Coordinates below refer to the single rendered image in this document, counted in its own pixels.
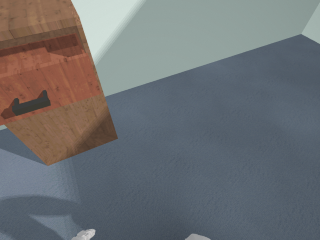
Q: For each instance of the handle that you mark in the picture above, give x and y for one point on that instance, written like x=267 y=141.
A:
x=32 y=105

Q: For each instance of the robot left hand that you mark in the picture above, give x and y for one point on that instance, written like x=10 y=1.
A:
x=85 y=235

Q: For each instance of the drawer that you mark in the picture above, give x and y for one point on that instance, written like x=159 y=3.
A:
x=58 y=65

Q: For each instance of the cabinet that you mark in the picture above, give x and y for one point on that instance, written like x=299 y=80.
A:
x=69 y=130

